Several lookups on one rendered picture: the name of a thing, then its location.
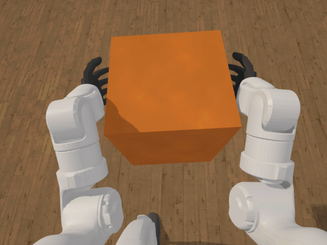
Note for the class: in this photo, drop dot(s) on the carton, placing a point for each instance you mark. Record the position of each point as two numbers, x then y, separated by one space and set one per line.
170 97

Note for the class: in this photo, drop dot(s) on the left robot foot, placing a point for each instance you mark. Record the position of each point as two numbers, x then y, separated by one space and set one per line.
154 217

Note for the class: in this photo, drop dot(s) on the robot left hand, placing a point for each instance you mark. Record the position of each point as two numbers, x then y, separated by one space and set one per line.
92 78

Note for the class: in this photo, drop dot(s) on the robot right forearm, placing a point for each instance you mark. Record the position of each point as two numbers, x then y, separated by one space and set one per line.
272 119

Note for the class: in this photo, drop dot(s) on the robot left forearm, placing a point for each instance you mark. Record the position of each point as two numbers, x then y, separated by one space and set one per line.
72 125

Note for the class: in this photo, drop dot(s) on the robot left upper arm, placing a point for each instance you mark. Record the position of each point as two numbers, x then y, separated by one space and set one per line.
89 218

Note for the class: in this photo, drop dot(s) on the left robot thigh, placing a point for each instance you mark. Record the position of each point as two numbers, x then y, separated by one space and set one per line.
138 232

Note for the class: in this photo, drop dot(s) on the robot right upper arm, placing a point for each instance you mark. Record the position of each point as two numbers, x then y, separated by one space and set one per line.
266 213

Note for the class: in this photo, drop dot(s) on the robot right hand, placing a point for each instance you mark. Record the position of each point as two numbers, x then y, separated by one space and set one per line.
243 73

